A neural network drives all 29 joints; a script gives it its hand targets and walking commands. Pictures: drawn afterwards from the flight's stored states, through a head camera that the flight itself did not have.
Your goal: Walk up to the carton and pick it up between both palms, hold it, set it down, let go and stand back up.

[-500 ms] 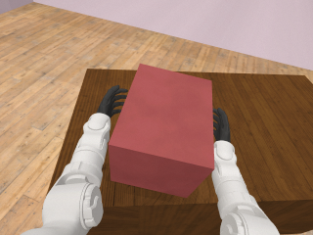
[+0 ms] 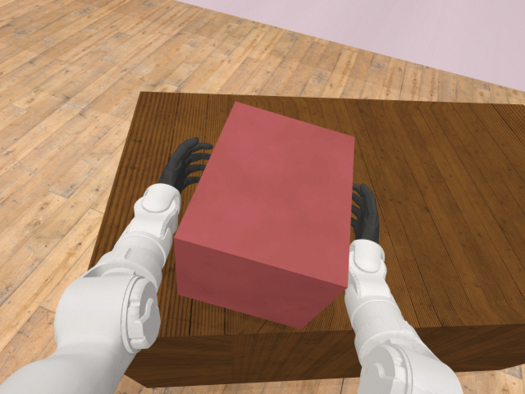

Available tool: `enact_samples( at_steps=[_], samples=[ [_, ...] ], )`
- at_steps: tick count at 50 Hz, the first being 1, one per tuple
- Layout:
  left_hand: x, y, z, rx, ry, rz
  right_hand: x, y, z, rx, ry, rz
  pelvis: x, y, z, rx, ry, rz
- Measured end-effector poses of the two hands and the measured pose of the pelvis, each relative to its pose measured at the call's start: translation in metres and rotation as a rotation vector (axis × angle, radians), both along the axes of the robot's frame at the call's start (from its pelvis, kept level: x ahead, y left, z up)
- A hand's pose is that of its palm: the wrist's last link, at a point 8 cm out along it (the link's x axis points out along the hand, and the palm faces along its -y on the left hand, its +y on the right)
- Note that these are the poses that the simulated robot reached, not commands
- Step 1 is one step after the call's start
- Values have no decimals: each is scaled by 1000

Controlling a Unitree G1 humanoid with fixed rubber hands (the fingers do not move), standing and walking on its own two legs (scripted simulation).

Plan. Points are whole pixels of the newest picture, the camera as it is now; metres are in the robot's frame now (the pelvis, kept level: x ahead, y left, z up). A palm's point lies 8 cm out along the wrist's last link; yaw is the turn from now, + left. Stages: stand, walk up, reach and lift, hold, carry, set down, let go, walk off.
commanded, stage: set down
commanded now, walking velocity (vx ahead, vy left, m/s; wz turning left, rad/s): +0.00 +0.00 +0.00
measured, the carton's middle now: (267, 214) +0.42 +0.00 +0.00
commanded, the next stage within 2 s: none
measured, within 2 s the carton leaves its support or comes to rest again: rests again in 0.62 s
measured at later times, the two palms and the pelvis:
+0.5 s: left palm (173, 189) +0.44 +0.16 +0.04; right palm (356, 241) +0.37 -0.15 +0.01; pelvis -0.01 +0.01 -0.01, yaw +0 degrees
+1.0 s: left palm (169, 196) +0.44 +0.17 +0.02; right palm (351, 242) +0.37 -0.14 +0.01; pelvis -0.01 +0.01 -0.01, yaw +1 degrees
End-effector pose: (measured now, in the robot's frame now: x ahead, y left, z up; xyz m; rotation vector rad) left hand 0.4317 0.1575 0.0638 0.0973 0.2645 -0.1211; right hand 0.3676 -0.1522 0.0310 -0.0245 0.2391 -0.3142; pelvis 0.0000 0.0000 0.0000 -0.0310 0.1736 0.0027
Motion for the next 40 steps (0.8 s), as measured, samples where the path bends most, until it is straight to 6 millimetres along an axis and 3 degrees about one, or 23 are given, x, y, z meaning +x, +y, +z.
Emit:
enact_samples(
  at_steps=[10,40],
  samples=[
    [3,1,-18,9,11,-19,-4,2,-21,12,9,-19,-2,3,-3,-5,67,5],
    [4,12,-38,-28,-1,-26,-2,12,-23,0,-10,-30,-10,9,-8,-11,103,8]
  ],
)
